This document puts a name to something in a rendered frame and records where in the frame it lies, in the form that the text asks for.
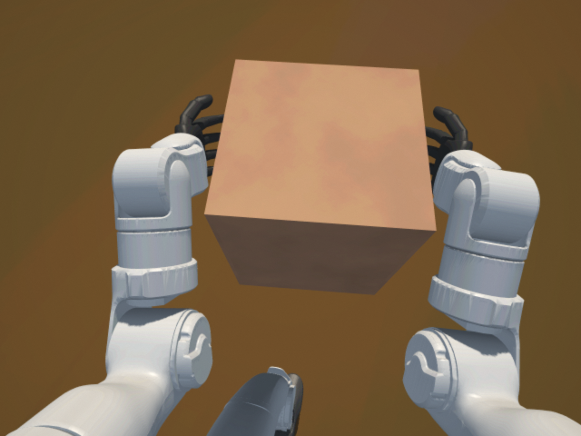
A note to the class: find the left robot thigh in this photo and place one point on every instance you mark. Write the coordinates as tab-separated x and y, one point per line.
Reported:
257	407

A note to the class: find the robot right upper arm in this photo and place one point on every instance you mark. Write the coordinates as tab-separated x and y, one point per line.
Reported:
468	383

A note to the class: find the right robot forearm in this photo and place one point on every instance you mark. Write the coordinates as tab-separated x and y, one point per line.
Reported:
491	218

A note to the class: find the left robot hand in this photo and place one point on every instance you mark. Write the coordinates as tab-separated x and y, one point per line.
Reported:
187	125

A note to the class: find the carton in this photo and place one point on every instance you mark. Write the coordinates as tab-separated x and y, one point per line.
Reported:
321	179

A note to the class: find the robot left upper arm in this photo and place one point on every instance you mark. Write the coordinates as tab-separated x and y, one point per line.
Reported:
154	357

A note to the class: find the right robot hand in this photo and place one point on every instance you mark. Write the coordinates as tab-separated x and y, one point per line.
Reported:
458	140

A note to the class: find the left robot forearm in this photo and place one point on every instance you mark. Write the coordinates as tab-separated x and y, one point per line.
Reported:
153	190

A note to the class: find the robot left shin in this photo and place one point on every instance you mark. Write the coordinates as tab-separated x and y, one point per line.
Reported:
281	372

